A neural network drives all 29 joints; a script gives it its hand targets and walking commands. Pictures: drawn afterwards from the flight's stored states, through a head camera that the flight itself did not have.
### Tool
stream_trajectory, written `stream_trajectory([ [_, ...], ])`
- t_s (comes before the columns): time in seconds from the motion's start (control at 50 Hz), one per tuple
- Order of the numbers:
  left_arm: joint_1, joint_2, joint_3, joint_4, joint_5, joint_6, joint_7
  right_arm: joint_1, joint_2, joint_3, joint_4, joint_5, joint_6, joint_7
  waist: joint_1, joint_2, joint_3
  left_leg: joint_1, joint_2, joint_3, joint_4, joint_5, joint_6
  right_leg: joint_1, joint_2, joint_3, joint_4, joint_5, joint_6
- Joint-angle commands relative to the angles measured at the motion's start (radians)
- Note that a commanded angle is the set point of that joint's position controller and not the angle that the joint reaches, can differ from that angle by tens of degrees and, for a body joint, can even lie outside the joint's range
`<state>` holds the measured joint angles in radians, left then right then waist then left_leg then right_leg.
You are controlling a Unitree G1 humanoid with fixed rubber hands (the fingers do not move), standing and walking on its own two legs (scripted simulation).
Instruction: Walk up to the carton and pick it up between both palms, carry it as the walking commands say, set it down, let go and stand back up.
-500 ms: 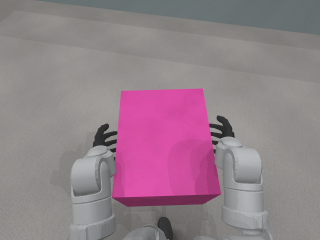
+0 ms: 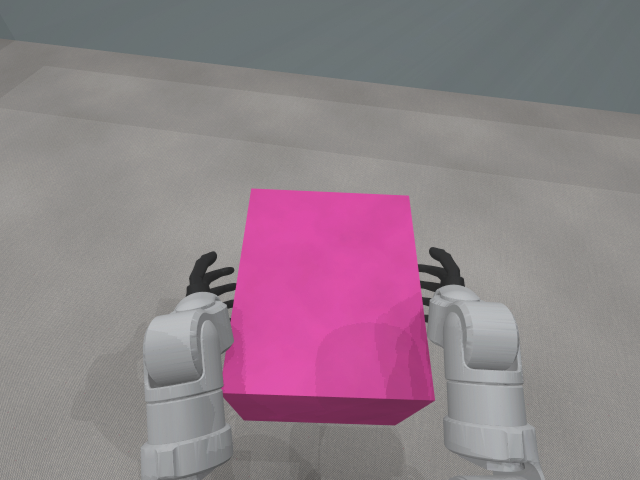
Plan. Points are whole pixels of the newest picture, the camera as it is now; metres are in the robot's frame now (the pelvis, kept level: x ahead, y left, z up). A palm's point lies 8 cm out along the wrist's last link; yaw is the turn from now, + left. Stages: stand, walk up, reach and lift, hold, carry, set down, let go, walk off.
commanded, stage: carry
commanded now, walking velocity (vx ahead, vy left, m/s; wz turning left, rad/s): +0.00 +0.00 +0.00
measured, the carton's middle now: (325, 309) +0.33 +0.01 +0.01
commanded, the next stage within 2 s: none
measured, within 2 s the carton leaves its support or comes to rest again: neither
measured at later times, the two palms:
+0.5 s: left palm (98, 383) +0.20 +0.24 +0.08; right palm (387, 366) +0.22 -0.04 +0.10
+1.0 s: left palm out of the picture +0.10 +0.38 +0.07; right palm (239, 419) +0.18 +0.11 +0.06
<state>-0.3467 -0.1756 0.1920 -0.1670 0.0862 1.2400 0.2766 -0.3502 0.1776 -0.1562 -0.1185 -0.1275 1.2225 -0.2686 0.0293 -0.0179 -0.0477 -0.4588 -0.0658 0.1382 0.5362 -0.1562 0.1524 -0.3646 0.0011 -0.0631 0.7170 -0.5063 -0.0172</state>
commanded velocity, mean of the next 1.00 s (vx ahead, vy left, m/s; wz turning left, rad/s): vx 0.00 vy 0.14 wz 0.42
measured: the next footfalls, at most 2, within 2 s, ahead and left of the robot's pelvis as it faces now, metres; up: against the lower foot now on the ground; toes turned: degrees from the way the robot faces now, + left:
right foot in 0.02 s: +0.00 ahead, -0.12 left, +0.00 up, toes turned -6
left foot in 0.56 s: +0.00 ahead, +0.22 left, +0.00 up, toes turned +5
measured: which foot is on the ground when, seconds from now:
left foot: down 0.00-0.40, up 0.42-0.54, down 0.56-0.78, up 0.80-1.00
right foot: up 0.00-0.00, down 0.02-0.56, up 0.58-0.76, down 0.78-1.00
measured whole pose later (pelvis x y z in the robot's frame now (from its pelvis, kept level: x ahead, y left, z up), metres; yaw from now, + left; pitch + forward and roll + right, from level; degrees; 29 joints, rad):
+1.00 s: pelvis -0.16 +0.16 -0.01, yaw +20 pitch +4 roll +3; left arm -0.41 -0.20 0.22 -0.27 0.13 1.22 0.19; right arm -0.39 0.19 -0.14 -0.30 -0.10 1.25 -0.33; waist -0.05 0.02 0.11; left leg -0.53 0.04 0.03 0.88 -0.44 -0.04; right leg -0.46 -0.23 -0.17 0.73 -0.32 0.05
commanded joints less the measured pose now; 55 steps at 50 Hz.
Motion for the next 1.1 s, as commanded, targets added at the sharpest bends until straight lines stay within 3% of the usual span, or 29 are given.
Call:
stream_trajectory([
  [0.0,-0.584,-1.055,-0.748,-0.078,-0.454,-0.013,-0.437,-0.479,1.038,0.624,-0.043,0.432,-0.016,0.438,-0.025,0.153,-0.518,0.353,0.285,-0.308,-0.305,0.151,-0.191,0.21,-0.006,0.01,-0.269,0.13,-0.034],
  [0.04,-0.584,-1.054,-0.755,-0.1,-0.462,-0.031,-0.45,-0.566,1.057,0.658,-0.098,0.45,-0.033,0.425,-0.012,0.07,-0.622,0.335,0.268,-0.228,-0.277,0.396,-0.335,0.448,-0.076,0.028,-0.378,0.14,-0.064],
  [0.06,-0.543,-1.053,-0.745,-0.067,-0.435,-0.04,-0.449,-0.554,1.06,0.668,-0.085,0.46,-0.024,0.438,-0.004,0.025,-0.584,0.25,0.135,-0.083,-0.144,0.484,-0.516,0.463,-0.16,0.09,-0.438,-0.006,-0.126],
  [0.1,-0.629,-1.1,-0.742,-0.097,-0.434,-0.045,-0.449,-0.67,1.032,0.686,-0.151,0.471,-0.017,0.442,-0.036,-0.217,-0.467,0.369,0.166,-0.205,0.328,-0.116,-0.274,-0.061,-0.394,0.328,-0.4,-0.076,-0.206],
  [0.14,-0.652,-1.085,-0.698,-0.076,-0.45,-0.016,-0.466,-0.727,1.053,0.718,-0.222,0.481,-0.014,0.422,-0.048,-0.087,-0.419,0.259,0.194,-0.214,-0.148,0.013,-0.133,0.109,-0.187,0.064,-0.256,0.225,-0.047],
  [0.18,-0.596,-1.045,-0.679,-0.01,-0.437,-0.003,-0.469,-0.673,1.059,0.684,-0.126,0.475,0.0,0.422,-0.033,0.018,-0.504,0.272,0.296,-0.311,-0.124,0.426,-0.074,0.217,-0.126,0.039,-0.171,0.302,0.039],
  [0.2,-0.569,-1.013,-0.679,-0.009,-0.426,-0.008,-0.468,-0.637,1.041,0.673,-0.1,0.475,0.003,0.431,-0.031,0.042,-0.506,0.257,0.315,-0.35,-0.183,0.233,-0.076,0.174,-0.079,0.014,-0.156,0.139,0.049],
  [0.26,-0.594,-1.058,-0.719,0.029,-0.424,-0.008,-0.459,-0.612,1.055,0.645,-0.019,0.478,0.018,0.454,-0.036,0.146,-0.373,0.18,0.339,-0.454,-0.481,-0.383,-0.175,0.101,0.005,-0.05,-0.088,-0.009,0.014],
  [0.34,-0.675,-1.047,-0.718,-0.052,-0.434,-0.036,-0.451,-0.697,1.111,0.629,0.001,0.485,0.001,0.466,-0.018,0.167,-0.441,0.212,0.159,-0.156,-0.469,-0.176,-0.377,0.264,0.016,-0.177,-0.226,0.051,-0.006],
  [0.36,-0.713,-1.055,-0.71,-0.073,-0.431,-0.046,-0.446,-0.72,1.103,0.622,-0.024,0.483,-0.01,0.467,-0.007,0.154,-0.416,0.099,0.105,-0.077,-0.45,-0.132,-0.487,0.406,-0.03,-0.182,-0.328,0.0,-0.025],
  [0.38,-0.656,-1.031,-0.705,-0.079,-0.423,-0.044,-0.445,-0.664,1.087,0.614,0.012,0.481,-0.005,0.472,0.021,0.01,-0.475,0.017,-0.02,0.074,-0.101,-0.063,-0.591,0.462,-0.266,0.059,-0.566,-0.153,-0.133],
  [0.4,-0.662,-1.07,-0.694,-0.074,-0.418,-0.058,-0.439,-0.735,1.051,0.634,-0.036,0.503,0.003,0.477,-0.004,-0.522,-0.469,0.049,0.152,-0.168,0.726,-0.388,-0.392,0.04,-0.627,0.43,-0.433,-0.158,-0.245],
  [0.46,-0.714,-1.081,-0.714,-0.135,-0.451,-0.021,-0.435,-0.708,1.045,0.676,-0.134,0.488,0.0,0.438,-0.047,-0.017,-0.417,-0.172,0.156,-0.193,0.429,-0.249,-0.212,0.237,-0.445,0.177,-0.26,0.397,-0.101],
  [0.5,-0.689,-1.028,-0.721,-0.129,-0.437,0.008,-0.445,-0.549,1.047,0.605,0.017,0.439,0.009,0.436,-0.039,0.051,-0.504,0.115,0.1,-0.118,0.189,-0.286,-0.144,0.162,-0.335,-0.016,-0.104,0.465,0.009],
  [0.52,-0.61,-1.015,-0.722,-0.061,-0.386,0.019,-0.44,-0.583,1.038,0.621,0.003,0.447,0.023,0.446,-0.039,-0.044,-0.465,0.186,0.144,-0.139,0.083,-0.188,-0.123,0.084,-0.317,-0.033,0.006,0.49,0.048],
  [0.54,-0.585,-1.003,-0.722,-0.029,-0.372,0.018,-0.438,-0.602,1.023,0.615,-0.025,0.462,0.021,0.456,-0.056,0.15,-0.407,0.254,0.221,-0.319,-0.048,0.028,-0.089,-0.094,-0.251,-0.051,0.12,0.25,0.084],
  [0.56,-0.554,-0.965,-0.714,0.0,-0.344,0.023,-0.437,-0.577,1.006,0.605,0.027,0.462,0.029,0.46,-0.049,0.484,-0.36,0.273,0.467,-0.746,-0.198,0.414,-0.002,-0.307,-0.068,-0.103,0.327,-0.231,0.149],
  [0.62,-0.643,-1.058,-0.731,-0.04,-0.414,-0.004,-0.439,-0.65,1.03,0.635,-0.031,0.463,0.024,0.456,-0.043,0.22,-0.409,0.225,0.328,-0.593,-0.122,0.218,-0.002,-0.29,-0.08,0.04,0.43,-0.128,0.113],
  [0.74,-0.757,-1.042,-0.76,-0.249,-0.519,-0.025,-0.43,-0.656,1.067,0.63,-0.171,0.476,-0.008,0.41,-0.007,0.294,-0.563,0.176,0.183,-0.347,-0.179,0.104,-0.134,0.119,-0.022,-0.049,-0.071,-0.008,0.041],
  [0.76,-0.708,-1.043,-0.756,-0.242,-0.502,-0.029,-0.44,-0.653,1.048,0.666,-0.208,0.457,-0.016,0.405,0.021,0.163,-0.603,0.072,0.126,-0.283,-0.091,0.024,-0.201,0.351,-0.086,0.028,-0.3,0.069,0.008],
  [0.78,-0.716,-1.06,-0.751,-0.254,-0.5,-0.032,-0.446,-0.684,1.085,0.692,-0.245,0.482,-0.01,0.4,-0.011,-0.236,-0.608,0.005,0.063,-0.208,0.152,-0.221,-0.21,0.395,-0.426,0.396,-0.449,-0.031,-0.05],
  [0.8,-0.7,-1.082,-0.762,-0.241,-0.493,-0.039,-0.446,-0.683,1.06,0.699,-0.273,0.475,-0.003,0.405,-0.024,-0.397,-0.537,-0.201,0.028,-0.136,0.506,-0.388,-0.225,0.329,-0.634,0.631,-0.431,0.165,-0.197],
  [0.82,-0.621,-1.046,-0.703,-0.174,-0.452,-0.033,-0.447,-0.652,1.065,0.716,-0.256,0.461,0.004,0.4,-0.008,-0.362,-0.471,-0.273,0.124,-0.235,0.695,-0.305,-0.192,0.273,-0.601,0.543,-0.376,0.293,-0.226],
  [0.86,-0.598,-1.037,-0.695,-0.225,-0.43,-0.022,-0.446,-0.656,1.05,0.72,-0.289,0.476,0.004,0.398,-0.022,-0.04,-0.525,-0.257,0.132,-0.236,0.651,-0.257,-0.183,0.407,-0.522,0.319,-0.187,0.799,-0.156],
  [0.9,-0.586,-1.031,-0.675,-0.224,-0.42,-0.02,-0.439,-0.646,1.03,0.728,-0.31,0.484,0.0,0.394,-0.025,-0.23,-0.544,-0.172,0.138,-0.134,0.425,-0.268,-0.181,0.447,-0.419,0.094,-0.122,1.034,-0.063],
  [1.0,-0.482,-0.965,-0.664,-0.18,-0.352,-0.004,-0.433,-0.515,1.026,0.723,-0.161,0.482,0.047,0.411,-0.014,-0.411,-0.559,0.028,0.036,0.022,0.101,-0.277,-0.185,0.449,-0.417,-0.009,-0.068,1.1,-0.014],
  [1.04,-0.395,-0.947,-0.646,-0.093,-0.32,0.005,-0.435,-0.495,1.008,0.724,-0.123,0.474,0.054,0.42,-0.027,-0.207,-0.556,0.192,0.076,-0.055,-0.062,-0.039,-0.151,0.318,-0.373,-0.045,0.06,0.991,0.077],
  [1.06,-0.406,-0.96,-0.667,-0.072,-0.311,0.008,-0.434,-0.539,0.987,0.711,-0.11,0.47,0.05,0.433,-0.037,-0.023,-0.531,0.328,0.199,-0.253,-0.028,0.32,-0.096,0.102,-0.327,-0.053,0.162,0.651,0.121],
  [1.08,-0.443,-0.986,-0.689,-0.131,-0.32,0.004,-0.43,-0.545,1.019,0.722,-0.134,0.486,0.034,0.442,-0.04,0.275,-0.542,0.52,0.369,-0.466,0.098,1.099,-0.012,-0.174,-0.183,-0.087,0.329,0.181,0.155],
])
